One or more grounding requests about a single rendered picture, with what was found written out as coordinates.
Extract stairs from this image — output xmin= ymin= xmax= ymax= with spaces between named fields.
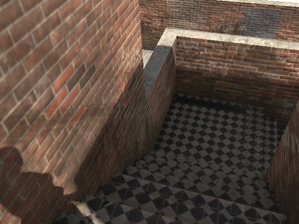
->
xmin=262 ymin=116 xmax=286 ymax=175
xmin=51 ymin=149 xmax=288 ymax=224

